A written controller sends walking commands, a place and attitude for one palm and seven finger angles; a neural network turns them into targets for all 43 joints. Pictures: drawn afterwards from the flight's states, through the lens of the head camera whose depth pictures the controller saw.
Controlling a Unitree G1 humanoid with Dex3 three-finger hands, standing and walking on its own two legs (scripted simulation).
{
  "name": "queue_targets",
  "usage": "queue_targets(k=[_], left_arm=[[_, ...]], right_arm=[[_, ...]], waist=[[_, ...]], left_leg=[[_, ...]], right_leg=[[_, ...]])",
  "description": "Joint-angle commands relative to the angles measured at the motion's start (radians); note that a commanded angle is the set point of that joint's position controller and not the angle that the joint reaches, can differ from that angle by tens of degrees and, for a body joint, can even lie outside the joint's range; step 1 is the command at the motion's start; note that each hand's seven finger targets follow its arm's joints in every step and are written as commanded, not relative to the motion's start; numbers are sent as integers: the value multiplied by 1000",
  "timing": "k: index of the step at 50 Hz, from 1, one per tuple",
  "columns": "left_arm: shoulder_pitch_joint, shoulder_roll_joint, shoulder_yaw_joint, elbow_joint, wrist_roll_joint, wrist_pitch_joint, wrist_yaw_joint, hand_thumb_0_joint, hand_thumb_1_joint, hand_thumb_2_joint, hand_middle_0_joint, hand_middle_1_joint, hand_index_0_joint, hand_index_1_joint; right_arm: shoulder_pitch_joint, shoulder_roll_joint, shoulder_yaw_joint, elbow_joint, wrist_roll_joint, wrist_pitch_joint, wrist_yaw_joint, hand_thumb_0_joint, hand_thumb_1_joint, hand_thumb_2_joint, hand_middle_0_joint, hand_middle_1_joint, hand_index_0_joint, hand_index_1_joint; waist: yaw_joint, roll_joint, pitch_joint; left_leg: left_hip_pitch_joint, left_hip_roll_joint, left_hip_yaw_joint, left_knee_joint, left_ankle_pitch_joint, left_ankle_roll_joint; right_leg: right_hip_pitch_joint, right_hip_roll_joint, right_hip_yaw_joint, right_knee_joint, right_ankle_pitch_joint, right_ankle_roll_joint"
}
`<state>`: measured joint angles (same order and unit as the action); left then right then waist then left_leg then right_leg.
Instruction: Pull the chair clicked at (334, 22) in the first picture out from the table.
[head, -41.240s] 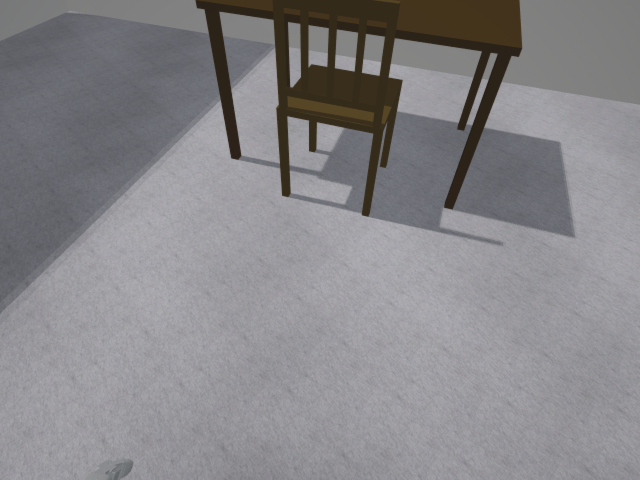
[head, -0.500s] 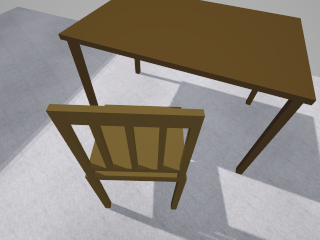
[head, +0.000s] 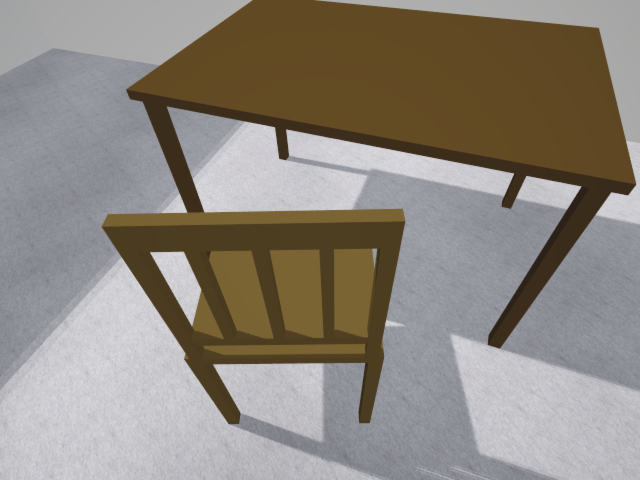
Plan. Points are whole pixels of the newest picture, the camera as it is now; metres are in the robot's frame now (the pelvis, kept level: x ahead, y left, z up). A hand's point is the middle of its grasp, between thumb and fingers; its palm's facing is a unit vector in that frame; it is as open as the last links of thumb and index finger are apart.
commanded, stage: come to a stop and stand still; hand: left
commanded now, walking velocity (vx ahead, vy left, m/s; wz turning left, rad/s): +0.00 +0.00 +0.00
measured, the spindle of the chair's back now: (271, 296) +0.42 +0.12 -0.08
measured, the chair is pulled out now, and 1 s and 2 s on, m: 0.29 0.29 0.29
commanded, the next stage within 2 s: look again from close up in 0.52 s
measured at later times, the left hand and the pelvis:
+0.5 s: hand out of the picture +0.05 +0.16 -0.16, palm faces +0.00 -0.97 -0.23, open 7.3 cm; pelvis +0.03 -0.02 +0.01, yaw +0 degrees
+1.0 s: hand out of the picture +0.02 +0.15 -0.17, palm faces +0.00 -0.98 -0.20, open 7.4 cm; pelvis +0.02 -0.02 +0.01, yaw +0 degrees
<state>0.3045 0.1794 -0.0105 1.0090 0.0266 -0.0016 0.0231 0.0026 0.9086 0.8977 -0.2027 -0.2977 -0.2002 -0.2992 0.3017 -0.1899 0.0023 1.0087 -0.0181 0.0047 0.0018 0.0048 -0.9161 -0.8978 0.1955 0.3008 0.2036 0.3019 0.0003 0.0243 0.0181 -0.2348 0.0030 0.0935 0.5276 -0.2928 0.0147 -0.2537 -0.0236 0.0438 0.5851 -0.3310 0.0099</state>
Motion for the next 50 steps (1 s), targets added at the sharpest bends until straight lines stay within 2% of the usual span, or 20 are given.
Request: queue_targets(k=[1,2,4,6,8,18,22,23,27,30,37,40,42,43,47,48,50], left_arm=[[36,116,22,-35,-10,-25,11,0,900,900,-200,-300,-200,-300],[40,114,21,-27,-12,-28,13,0,900,900,-200,-300,-200,-300],[50,113,20,-11,-15,-32,16,0,900,900,-200,-300,-200,-300],[54,111,18,3,-16,-34,19,0,900,900,-200,-300,-200,-300],[50,107,16,15,-17,-33,20,0,900,900,-200,-300,-200,-300],[39,99,14,45,-16,-29,23,0,900,900,-200,-300,-200,-300],[28,105,16,43,-15,-30,25,0,900,900,-200,-300,-200,-300],[24,103,17,41,-15,-29,24,0,900,900,-200,-300,-200,-300],[21,107,17,39,-14,-29,25,0,900,900,-200,-300,-200,-300],[19,111,17,36,-14,-29,25,0,900,900,-200,-300,-200,-300],[23,116,17,34,-14,-31,24,0,900,900,-200,-300,-200,-300],[31,114,15,37,-14,-30,23,0,900,900,-200,-300,-200,-300],[33,111,15,37,-14,-30,22,0,900,900,-200,-300,-200,-300],[30,108,14,36,-15,-29,22,0,900,900,-200,-300,-200,-300],[41,107,12,41,-14,-30,22,0,900,900,-200,-300,-200,-300],[40,105,11,42,-16,-29,21,0,900,900,-200,-300,-200,-300],[49,103,12,42,-15,-30,22,0,900,900,-200,-300,-200,-300]], right_arm=[[26,-90,-18,-40,4,-39,-13,0,-900,-900,200,300,200,300],[35,-88,-17,-30,5,-44,-16,0,-900,-900,200,300,200,300],[34,-85,-16,-11,7,-48,-21,0,-900,-900,200,300,200,300],[38,-84,-17,5,8,-47,-25,0,-900,-900,200,300,200,300],[30,-74,-16,22,10,-45,-28,0,-900,-900,200,300,200,300],[11,-64,-17,63,10,-39,-35,0,-900,-900,200,300,200,300],[8,-71,-18,69,9,-38,-35,0,-900,-900,200,300,200,300],[2,-67,-19,71,10,-38,-35,0,-900,-900,200,300,200,300],[-7,-74,-17,72,9,-37,-34,0,-900,-900,200,300,200,300],[-10,-74,-16,76,10,-34,-32,0,-900,-900,200,300,200,300],[-7,-70,-14,83,11,-34,-30,0,-900,-900,200,300,200,300],[-9,-65,-13,89,11,-32,-29,0,-900,-900,200,300,200,300],[-1,-63,-13,92,11,-34,-28,0,-900,-900,200,300,200,300],[-4,-57,-13,95,11,-32,-29,0,-900,-900,200,300,200,300],[9,-56,-12,99,12,-33,-27,0,-900,-900,200,300,200,300],[7,-50,-12,101,12,-32,-28,0,-900,-900,200,300,200,300],[13,-52,-12,104,12,-35,-27,0,-900,-900,200,300,200,300]], waist=[[0,-72,16],[-4,-68,-21],[-1,-43,-50],[-4,-46,-72],[-3,-24,-41],[-2,-5,6],[-5,-38,-19],[-4,-28,-6],[-1,-49,-4],[-1,-59,13],[-1,-39,3],[1,-35,26],[0,-45,14],[0,-41,41],[-2,-47,32],[-1,-37,47],[0,-38,26]], left_leg=[[34,84,-103,-105,113,24],[70,88,-97,-90,194,22],[101,94,-88,-70,299,17],[128,100,-81,-64,340,12],[126,102,-78,-72,354,11],[143,109,-77,-112,357,6],[164,113,-77,-117,373,2],[159,112,-75,-124,370,2],[164,114,-76,-133,355,0],[153,111,-78,-144,315,-2],[157,110,-73,-154,285,-5],[144,108,-70,-159,240,-7],[150,108,-73,-161,242,-5],[138,107,-72,-166,222,-5],[138,105,-75,-163,213,-6],[131,105,-72,-168,197,-6],[135,106,-73,-161,207,-6]], right_leg=[[-38,-53,76,-131,126,-56],[-14,-57,72,-118,215,-56],[17,-64,67,-103,342,-55],[37,-70,63,-98,408,-56],[31,-69,60,-107,429,-55],[36,-70,58,-143,437,-52],[56,-76,59,-148,476,-50],[54,-73,57,-152,471,-51],[56,-78,58,-165,465,-47],[52,-78,63,-179,442,-48],[60,-79,67,-199,416,-48],[44,-80,70,-214,375,-48],[49,-77,72,-215,373,-49],[39,-73,71,-223,352,-50],[39,-76,76,-226,341,-49],[31,-71,76,-232,318,-50],[37,-73,76,-226,318,-49]])
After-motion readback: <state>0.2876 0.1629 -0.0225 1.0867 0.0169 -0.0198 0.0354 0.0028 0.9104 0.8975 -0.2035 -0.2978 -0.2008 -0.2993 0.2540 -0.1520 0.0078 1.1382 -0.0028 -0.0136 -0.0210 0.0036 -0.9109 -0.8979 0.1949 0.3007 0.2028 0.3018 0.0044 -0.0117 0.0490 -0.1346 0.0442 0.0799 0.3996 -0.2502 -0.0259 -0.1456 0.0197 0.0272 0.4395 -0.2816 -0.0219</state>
